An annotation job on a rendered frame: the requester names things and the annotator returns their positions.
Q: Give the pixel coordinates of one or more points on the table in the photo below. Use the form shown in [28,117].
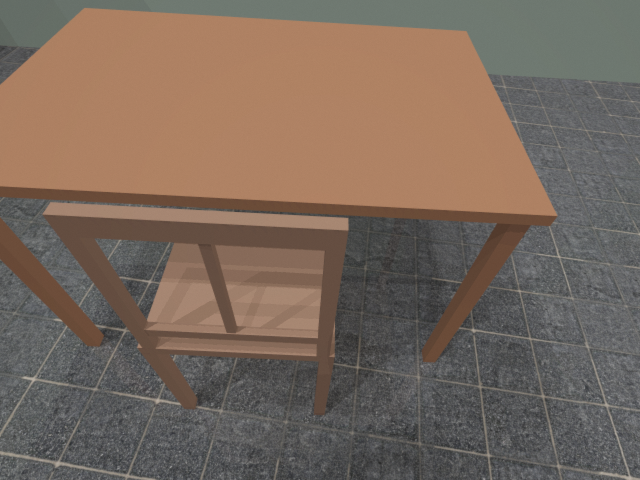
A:
[221,112]

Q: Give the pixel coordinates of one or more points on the chair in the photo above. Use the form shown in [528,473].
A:
[236,284]

